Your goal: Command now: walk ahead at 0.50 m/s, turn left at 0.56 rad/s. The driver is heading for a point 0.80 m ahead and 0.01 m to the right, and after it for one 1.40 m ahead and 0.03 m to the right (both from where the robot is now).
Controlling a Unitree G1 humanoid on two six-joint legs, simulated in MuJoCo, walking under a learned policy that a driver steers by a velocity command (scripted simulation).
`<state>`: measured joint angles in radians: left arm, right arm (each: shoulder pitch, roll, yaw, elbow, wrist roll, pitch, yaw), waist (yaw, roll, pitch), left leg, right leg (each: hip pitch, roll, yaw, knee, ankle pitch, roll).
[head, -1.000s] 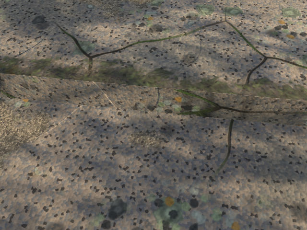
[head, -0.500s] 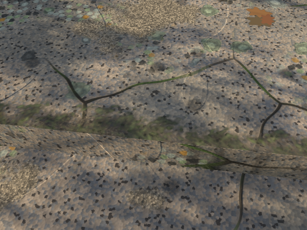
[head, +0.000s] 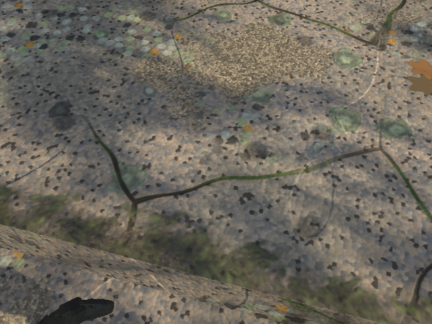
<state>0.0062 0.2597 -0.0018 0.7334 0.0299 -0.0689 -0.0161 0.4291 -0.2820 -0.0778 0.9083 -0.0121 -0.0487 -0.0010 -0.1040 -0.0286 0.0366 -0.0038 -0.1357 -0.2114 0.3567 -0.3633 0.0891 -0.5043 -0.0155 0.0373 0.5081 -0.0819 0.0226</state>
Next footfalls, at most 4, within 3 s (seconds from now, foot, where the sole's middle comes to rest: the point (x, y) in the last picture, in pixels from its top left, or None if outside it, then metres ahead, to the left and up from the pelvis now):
0.02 right None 0.18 -0.12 -0.77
0.50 left None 0.32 0.12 -0.77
1.10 right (231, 236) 0.63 -0.09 -0.58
1.66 left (207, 146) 0.98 -0.05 -0.58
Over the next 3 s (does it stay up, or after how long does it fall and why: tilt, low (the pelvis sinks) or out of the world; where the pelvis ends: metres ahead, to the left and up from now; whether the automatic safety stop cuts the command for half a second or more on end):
stays up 1.33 -0.07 0.20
